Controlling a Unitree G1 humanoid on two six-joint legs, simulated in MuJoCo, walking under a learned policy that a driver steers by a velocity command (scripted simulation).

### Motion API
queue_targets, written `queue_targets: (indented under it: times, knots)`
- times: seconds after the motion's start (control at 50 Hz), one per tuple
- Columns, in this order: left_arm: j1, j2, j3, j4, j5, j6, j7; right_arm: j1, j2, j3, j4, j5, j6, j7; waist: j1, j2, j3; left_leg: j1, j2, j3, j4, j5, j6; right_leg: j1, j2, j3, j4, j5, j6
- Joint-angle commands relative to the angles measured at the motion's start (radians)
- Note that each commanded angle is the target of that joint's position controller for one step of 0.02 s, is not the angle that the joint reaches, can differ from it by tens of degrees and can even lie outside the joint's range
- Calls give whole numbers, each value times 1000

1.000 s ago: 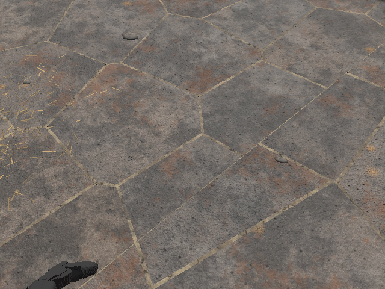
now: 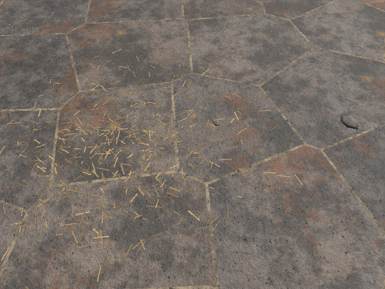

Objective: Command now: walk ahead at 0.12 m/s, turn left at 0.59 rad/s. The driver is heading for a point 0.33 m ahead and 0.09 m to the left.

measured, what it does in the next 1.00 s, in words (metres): goes down, turning left: left foot, then right foot 0.14 m lower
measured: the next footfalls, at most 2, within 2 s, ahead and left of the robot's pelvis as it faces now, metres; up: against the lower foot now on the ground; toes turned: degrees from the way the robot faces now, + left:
left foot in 0.28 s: +0.06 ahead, +0.12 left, +0.00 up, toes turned +14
right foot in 0.80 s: +0.28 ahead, -0.10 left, -0.14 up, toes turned +25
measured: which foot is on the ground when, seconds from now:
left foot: up 0.00-0.26, down 0.28-0.82, up 0.84-1.00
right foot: down 0.00-0.30, up 0.32-0.78, down 0.80-1.00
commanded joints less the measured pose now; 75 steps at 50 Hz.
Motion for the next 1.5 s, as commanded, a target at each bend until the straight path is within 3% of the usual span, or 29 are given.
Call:
queue_targets:
  times: [0.02,0.06,0.1,0.16,0.2,0.26,0.28,0.3,0.32,0.34,0.4,0.48,0.6,0.68,0.76,0.82,0.84,0.88,0.9,0.92,1.0,1.02,1.06,1.18,1.22,1.26,1.28,1.36,1.5]
  knots:
    - [-20,66,17,-80,-42,-4,-11,90,-91,-6,-79,-35,47,-59,-37,-69,-123,-334,180,-18,337,-59,-86,242,-433,522,-326,598,-365]
    - [-120,46,8,-109,-25,9,30,33,5,37,-108,-76,60,-55,-55,-88,-118,-180,207,54,292,69,-136,112,-288,288,-360,584,-258]
    - [-145,130,35,-118,-15,11,70,12,22,61,-133,-39,60,-4,-45,-23,-81,-59,213,141,142,168,-130,13,-194,94,-400,567,-192]
    - [-90,201,51,-118,14,2,83,7,-49,45,-169,-38,53,46,-15,-53,-93,10,217,161,86,286,-101,57,-197,-22,-286,633,-146]
    - [-18,230,66,-90,-24,-4,79,-70,-76,32,-202,-19,48,43,41,-113,-64,-71,249,141,-211,199,-108,246,-254,39,-262,589,-108]
    - [-2,248,85,-85,-13,5,45,-25,-67,20,-178,-15,44,-1,58,-123,-59,34,198,180,-531,246,-55,319,-331,92,-167,476,-94]
    - [-21,259,83,-92,9,6,22,65,-63,8,-143,-4,38,-18,18,-111,-69,231,117,274,-569,450,-9,206,-311,39,-65,413,-88]
    - [26,169,72,-103,3,-2,-2,97,-190,-35,-139,29,26,-47,12,73,-152,440,174,159,-720,883,142,121,-196,-74,109,301,8]
    - [6,104,50,-200,18,-6,-10,117,-330,-65,-162,25,16,-68,30,259,-273,705,440,-260,-725,1314,457,-165,8,-88,367,-372,108]
    - [-155,112,48,-237,-35,-6,-6,173,-209,-41,-135,-34,-2,-51,-104,69,-200,704,516,-302,-710,1264,431,-364,17,96,466,-408,116]
    - [-169,151,61,-229,10,27,31,56,-86,3,-108,22,-4,-28,-14,55,-109,487,439,-187,-620,1148,285,-387,-35,148,542,-268,121]
    - [-30,105,28,-170,24,70,23,-52,-104,18,-142,-14,11,-18,79,38,-118,168,320,-95,-640,1137,252,-101,4,78,512,14,153]
    - [-244,56,1,-214,57,74,11,199,-44,43,-50,4,5,-58,-106,52,-62,453,356,-333,-451,560,280,-459,-46,212,250,138,157]
    - [-217,-6,-32,-166,59,92,-33,128,-45,63,-59,24,32,-53,-87,-1,15,33,199,-254,-396,105,223,-140,-34,102,-172,502,124]
    - [-105,65,5,-124,-32,106,-62,137,-127,64,-7,19,57,-34,-28,52,30,-150,235,-353,-304,-13,214,177,-43,90,-350,641,100]
    - [82,158,74,-79,-32,93,-27,204,-70,104,26,23,53,-13,62,-20,-41,-326,168,-284,-17,-10,82,566,-103,44,-350,746,-75]
    - [103,226,89,-96,-48,83,-40,347,55,129,18,15,55,-8,-13,-316,-286,-528,9,19,446,-319,-64,873,-354,260,-138,1234,-328]
    - [74,191,81,-105,3,50,-66,272,1,100,-34,-9,96,-68,20,-150,-312,-689,29,37,918,-274,-166,736,-439,449,-224,768,-341]
    - [-2,163,60,-106,0,40,-72,201,6,96,-71,-4,100,-80,5,-148,-169,-723,80,4,890,-137,-183,520,-433,530,-322,264,-294]
    - [55,69,42,0,-79,97,-12,-21,26,71,-89,113,129,-145,36,38,-124,-588,169,1,897,-209,-156,397,-481,457,-362,475,-272]
    - [-20,80,6,8,-29,133,27,23,70,79,-97,76,188,-176,-26,-81,-70,-315,118,64,818,-13,-118,131,-263,214,-426,418,-186]
    - [2,82,9,-23,-8,61,-46,237,89,107,-27,-22,169,-71,-72,-224,23,-339,92,155,891,119,-115,-11,-147,136,-445,203,-199]
    - [-69,99,7,-42,-21,28,-65,242,45,90,-46,0,162,0,-84,-108,-2,-255,139,185,820,29,-151,-46,-190,198,-444,136,-179]
    - [7,108,16,-25,-81,31,-45,50,45,103,-179,27,147,3,32,-167,-99,-119,149,178,105,-278,-76,218,-340,346,-477,205,-227]
    - [101,136,34,-17,-38,64,-37,21,10,96,-198,38,133,-6,83,-135,-130,-84,126,148,-5,-126,70,303,-324,286,-489,278,-218]
    - [44,85,31,-53,-21,70,-50,-30,-13,97,-184,33,100,-1,48,76,-50,-159,239,-170,-292,-37,280,197,-106,-28,-303,207,-43]
    - [-2,67,31,-63,-42,69,-57,-55,27,125,-187,43,86,11,43,55,2,-150,285,-382,-344,25,293,88,-55,13,-270,200,28]
    - [36,16,7,-67,-72,66,-57,-65,-16,133,-131,76,48,77,62,36,-63,-125,259,-164,-198,354,11,263,-103,85,-334,545,64]
    - [102,59,9,-63,-63,64,-78,-60,2,144,-104,36,54,87,49,22,-50,-223,224,-33,-138,-14,26,379,-79,62,-337,407,82]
